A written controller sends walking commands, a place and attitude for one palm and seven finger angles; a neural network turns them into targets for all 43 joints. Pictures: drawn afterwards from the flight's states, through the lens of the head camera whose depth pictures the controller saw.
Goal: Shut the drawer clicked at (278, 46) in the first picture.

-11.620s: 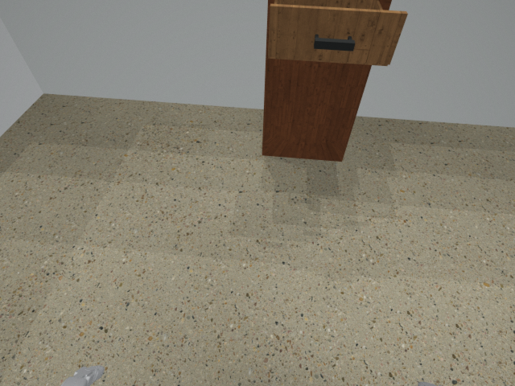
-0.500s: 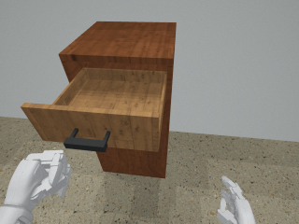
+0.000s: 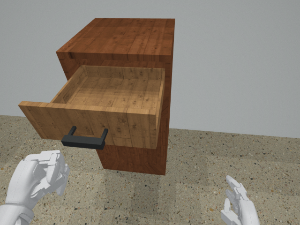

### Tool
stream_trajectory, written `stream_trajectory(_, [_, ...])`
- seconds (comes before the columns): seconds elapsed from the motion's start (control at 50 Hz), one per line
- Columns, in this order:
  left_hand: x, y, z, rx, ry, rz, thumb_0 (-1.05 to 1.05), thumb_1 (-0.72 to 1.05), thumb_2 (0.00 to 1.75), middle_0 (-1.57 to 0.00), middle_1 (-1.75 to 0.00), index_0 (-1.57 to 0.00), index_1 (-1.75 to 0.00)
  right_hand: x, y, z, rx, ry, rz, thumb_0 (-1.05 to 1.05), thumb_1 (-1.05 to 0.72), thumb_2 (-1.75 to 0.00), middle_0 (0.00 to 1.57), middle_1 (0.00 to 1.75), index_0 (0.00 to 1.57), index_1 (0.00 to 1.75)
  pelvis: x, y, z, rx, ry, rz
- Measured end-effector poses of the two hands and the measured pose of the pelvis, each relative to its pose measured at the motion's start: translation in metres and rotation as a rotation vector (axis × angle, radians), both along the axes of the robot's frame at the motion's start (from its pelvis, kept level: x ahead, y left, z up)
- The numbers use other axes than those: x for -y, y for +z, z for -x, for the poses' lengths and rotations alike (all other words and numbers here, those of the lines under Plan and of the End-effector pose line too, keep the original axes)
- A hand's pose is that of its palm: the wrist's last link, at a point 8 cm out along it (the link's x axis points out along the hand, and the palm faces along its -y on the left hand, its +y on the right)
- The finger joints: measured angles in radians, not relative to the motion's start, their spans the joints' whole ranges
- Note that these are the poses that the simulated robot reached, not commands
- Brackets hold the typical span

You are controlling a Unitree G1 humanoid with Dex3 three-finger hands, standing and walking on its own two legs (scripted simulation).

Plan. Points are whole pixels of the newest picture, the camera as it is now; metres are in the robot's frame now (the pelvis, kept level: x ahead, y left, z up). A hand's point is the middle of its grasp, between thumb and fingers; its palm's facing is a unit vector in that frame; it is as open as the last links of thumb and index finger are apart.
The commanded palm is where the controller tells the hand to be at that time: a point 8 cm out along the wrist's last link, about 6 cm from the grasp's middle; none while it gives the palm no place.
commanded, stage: bring the fist close to the handle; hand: left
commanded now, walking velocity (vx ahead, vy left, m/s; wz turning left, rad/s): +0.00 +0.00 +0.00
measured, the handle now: (86, 136) +0.34 +0.25 +0.06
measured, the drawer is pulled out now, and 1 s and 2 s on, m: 0.29 0.29 0.25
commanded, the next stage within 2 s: push the drawer shut in 1.22 s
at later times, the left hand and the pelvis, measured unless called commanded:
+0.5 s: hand (80, 169) +0.22 +0.20 +0.09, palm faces +0.03 -1.00 -0.06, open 3.3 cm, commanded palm +0.19 +0.26 +0.09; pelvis +0.00 +0.02 -0.01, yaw +0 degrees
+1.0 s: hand (89, 162) +0.26 +0.21 +0.05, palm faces +0.01 -1.00 -0.06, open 3.3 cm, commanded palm +0.22 +0.26 +0.06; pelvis -0.01 +0.01 -0.02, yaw -1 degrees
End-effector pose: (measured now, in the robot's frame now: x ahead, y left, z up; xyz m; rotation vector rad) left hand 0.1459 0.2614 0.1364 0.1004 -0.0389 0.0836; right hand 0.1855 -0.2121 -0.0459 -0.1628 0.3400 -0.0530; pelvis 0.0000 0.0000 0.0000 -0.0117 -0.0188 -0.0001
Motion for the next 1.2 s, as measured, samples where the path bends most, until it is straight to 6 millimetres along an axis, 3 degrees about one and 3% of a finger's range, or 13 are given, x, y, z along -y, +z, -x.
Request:
stream_trajectory(0.36, [-0.001,-0.036,-0.036,-0.039,-0.032,0.028,0.02,0.90,0.90,-1.40,-1.60,-1.40,-1.60,-0.001,-0.020,0.023,-0.140,-0.031,0.043,0.02,-0.90,-0.90,0.21,0.30,0.21,0.30,-0.013,-0.005,0.004,-0.044,0.000,-0.001])
stream_trajectory(0.52, [0.007,-0.049,-0.049,-0.038,-0.054,0.037,0.02,0.90,0.90,-1.40,-1.60,-1.40,-1.60,-0.004,-0.030,0.032,-0.200,-0.039,0.045,0.01,-0.90,-0.90,0.21,0.30,0.21,0.30,-0.019,-0.008,0.003,-0.077,-0.003,-0.003])
stream_trajectory(0.7, [0.006,-0.067,-0.059,-0.050,-0.048,0.034,0.02,0.90,0.90,-1.40,-1.60,-1.40,-1.60,-0.003,-0.042,0.036,-0.257,-0.046,0.047,0.01,-0.90,-0.90,0.21,0.30,0.21,0.30,-0.018,-0.015,0.005,-0.110,-0.002,-0.003])
stream_trajectory(0.92, [0.004,-0.085,-0.089,-0.056,-0.071,0.043,0.02,0.90,0.90,-1.40,-1.60,-1.40,-1.60,0.008,-0.055,0.043,-0.320,-0.070,0.058,0.01,-0.90,-0.90,0.21,0.30,0.21,0.30,-0.014,-0.021,0.008,-0.153,-0.004,-0.004])
stream_trajectory(1.2, [0.002,-0.083,-0.079,-0.052,-0.058,0.044,0.02,0.90,0.90,-1.40,-1.60,-1.40,-1.60,0.016,-0.055,0.042,-0.324,-0.081,0.056,0.01,-0.90,-0.90,0.20,0.30,0.21,0.29,-0.012,-0.022,0.006,-0.158,-0.001,-0.005])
